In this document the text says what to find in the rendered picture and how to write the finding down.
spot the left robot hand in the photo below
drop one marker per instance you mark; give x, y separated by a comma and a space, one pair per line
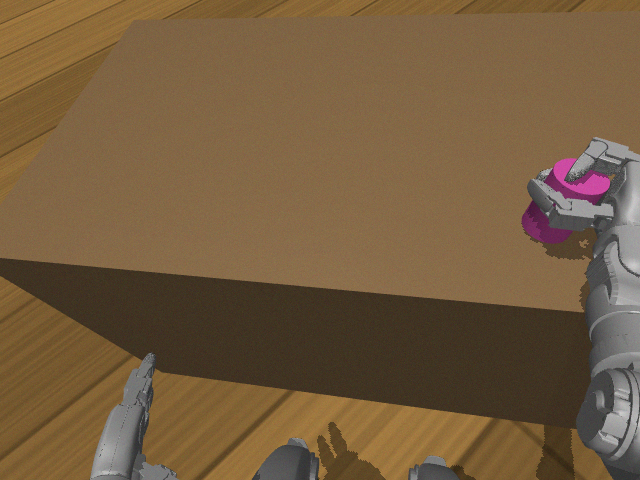
119, 451

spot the right robot hand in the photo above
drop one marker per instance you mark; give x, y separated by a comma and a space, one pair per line
620, 204

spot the right robot arm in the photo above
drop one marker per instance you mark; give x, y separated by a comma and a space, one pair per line
608, 421

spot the can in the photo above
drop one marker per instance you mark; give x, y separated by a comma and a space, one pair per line
590, 187

